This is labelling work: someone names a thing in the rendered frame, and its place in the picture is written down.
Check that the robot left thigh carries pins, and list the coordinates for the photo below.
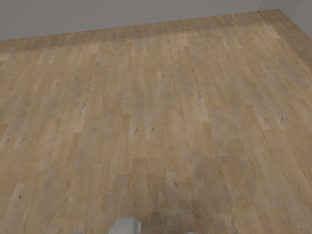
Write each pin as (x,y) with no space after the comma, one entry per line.
(126,225)

